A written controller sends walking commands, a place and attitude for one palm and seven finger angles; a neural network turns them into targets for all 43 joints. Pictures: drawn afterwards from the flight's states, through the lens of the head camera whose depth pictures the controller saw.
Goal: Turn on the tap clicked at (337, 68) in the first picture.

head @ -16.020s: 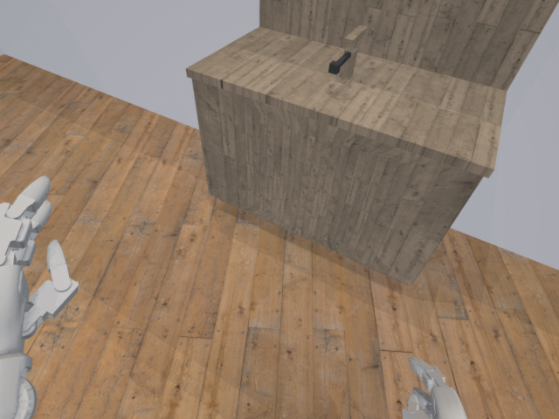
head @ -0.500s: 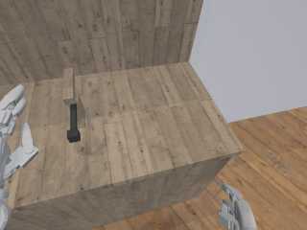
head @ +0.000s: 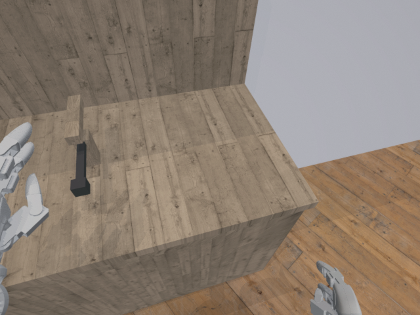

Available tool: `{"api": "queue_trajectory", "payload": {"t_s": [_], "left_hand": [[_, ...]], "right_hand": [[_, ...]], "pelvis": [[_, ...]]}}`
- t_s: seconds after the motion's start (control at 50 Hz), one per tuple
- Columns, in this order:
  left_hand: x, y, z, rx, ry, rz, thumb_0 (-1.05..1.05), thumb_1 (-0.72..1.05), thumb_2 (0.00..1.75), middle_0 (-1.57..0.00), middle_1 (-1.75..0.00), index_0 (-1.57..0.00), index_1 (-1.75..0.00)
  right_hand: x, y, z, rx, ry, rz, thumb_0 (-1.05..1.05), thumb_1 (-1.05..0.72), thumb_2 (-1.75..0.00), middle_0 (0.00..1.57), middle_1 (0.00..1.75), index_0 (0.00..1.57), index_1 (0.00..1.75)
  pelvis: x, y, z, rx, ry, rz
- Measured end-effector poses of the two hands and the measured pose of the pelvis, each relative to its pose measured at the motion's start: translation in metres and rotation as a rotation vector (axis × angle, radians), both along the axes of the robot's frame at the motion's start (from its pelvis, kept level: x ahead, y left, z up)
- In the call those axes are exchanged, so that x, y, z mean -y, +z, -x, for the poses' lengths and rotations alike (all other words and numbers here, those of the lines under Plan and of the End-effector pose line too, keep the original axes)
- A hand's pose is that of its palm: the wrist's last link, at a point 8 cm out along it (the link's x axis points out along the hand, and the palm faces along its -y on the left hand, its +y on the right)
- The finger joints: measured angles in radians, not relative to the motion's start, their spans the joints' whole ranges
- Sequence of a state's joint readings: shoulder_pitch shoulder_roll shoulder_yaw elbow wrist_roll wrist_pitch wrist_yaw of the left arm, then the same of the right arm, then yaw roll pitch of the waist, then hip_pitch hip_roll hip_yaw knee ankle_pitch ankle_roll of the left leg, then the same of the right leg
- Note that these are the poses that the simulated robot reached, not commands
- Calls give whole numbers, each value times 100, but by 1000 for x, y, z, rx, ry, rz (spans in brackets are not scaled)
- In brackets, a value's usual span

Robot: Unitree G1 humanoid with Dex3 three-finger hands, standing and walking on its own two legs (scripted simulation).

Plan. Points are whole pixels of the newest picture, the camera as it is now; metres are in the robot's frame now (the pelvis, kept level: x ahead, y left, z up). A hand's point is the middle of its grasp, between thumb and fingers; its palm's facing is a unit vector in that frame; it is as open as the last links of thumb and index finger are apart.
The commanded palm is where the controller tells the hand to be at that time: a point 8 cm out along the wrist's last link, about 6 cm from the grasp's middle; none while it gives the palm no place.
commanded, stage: shuffle to correct the standing spot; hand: left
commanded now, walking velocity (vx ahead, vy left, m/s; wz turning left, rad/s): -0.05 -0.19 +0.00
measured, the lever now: (80, 187) +0.34 +0.29 +0.03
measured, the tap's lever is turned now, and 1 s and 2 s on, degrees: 0 0 0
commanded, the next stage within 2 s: none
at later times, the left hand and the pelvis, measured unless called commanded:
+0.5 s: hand (34, 214) +0.21 +0.25 +0.16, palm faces +0.30 -0.86 -0.41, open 7.4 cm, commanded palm +0.15 +0.29 +0.18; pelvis +0.00 +0.01 +0.00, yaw +0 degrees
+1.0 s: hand (43, 213) +0.22 +0.24 +0.16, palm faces +0.29 -0.87 -0.41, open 7.4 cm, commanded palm +0.16 +0.29 +0.18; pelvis +0.00 +0.00 +0.00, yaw +1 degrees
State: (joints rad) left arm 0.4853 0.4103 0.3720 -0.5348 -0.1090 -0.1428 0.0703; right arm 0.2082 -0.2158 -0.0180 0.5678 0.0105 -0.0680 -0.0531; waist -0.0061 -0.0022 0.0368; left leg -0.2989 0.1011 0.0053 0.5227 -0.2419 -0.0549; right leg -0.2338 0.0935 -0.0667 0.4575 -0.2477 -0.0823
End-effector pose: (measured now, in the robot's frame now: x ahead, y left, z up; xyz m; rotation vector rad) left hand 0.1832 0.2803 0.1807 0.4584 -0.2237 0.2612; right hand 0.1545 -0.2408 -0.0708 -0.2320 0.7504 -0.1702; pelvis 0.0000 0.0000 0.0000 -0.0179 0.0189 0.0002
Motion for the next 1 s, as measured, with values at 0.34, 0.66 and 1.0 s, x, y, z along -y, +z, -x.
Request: {"api": "queue_trajectory", "payload": {"t_s": [0.34,0.66,1.0], "left_hand": [[-8,1,4,-3,-8,-13,1,89,90,-21,-30,-21,-30],[-9,0,3,2,-5,-1,2,89,90,-21,-30,-21,-30],[-3,-4,1,-13,-1,5,1,89,90,-21,-30,-21,-30]], "right_hand": [[-20,1,-3,6,32,-19,2,-90,-89,20,30,21,30],[-22,2,-5,9,38,-20,2,-90,-89,20,30,21,30],[-11,-3,-2,-6,20,-21,2,-90,-89,20,30,21,30]], "pelvis": [[-7,0,4,-1,2,4],[-9,0,3,1,7,6],[-4,-3,0,3,9,5]]}}
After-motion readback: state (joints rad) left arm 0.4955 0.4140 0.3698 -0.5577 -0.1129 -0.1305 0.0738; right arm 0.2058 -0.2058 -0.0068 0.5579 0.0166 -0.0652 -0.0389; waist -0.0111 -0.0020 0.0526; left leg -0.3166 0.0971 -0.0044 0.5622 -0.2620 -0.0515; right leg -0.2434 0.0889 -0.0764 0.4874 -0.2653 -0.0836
